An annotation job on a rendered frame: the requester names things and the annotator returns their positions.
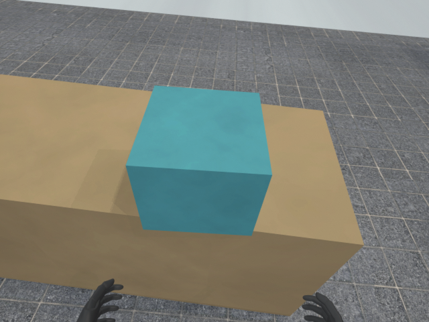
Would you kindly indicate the right robot hand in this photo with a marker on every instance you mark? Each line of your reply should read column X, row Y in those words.
column 327, row 309

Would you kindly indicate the pedestal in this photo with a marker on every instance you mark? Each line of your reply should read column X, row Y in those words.
column 68, row 215

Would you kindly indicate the left robot hand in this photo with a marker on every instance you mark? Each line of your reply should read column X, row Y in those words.
column 93, row 308

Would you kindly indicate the carton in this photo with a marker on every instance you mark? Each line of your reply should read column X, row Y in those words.
column 200, row 161

